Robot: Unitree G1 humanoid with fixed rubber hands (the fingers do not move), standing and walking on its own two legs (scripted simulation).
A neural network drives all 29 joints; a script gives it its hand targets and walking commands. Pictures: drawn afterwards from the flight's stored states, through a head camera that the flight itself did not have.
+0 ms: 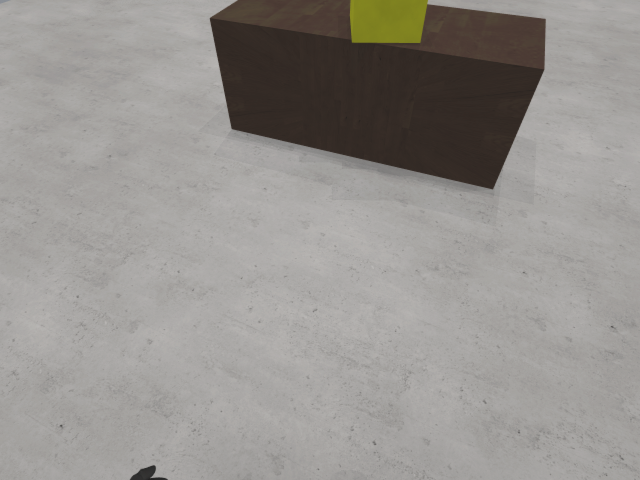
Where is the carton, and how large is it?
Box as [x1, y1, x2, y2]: [350, 0, 427, 42]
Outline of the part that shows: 351,0 350,23 352,42 420,41 427,0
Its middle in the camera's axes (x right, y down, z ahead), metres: +0.27 -0.99 +1.66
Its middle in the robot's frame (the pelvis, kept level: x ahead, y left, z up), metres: +1.89 -0.25 -0.10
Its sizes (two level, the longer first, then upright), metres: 0.310 0.283 0.174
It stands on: a pedestal, 0.59 m high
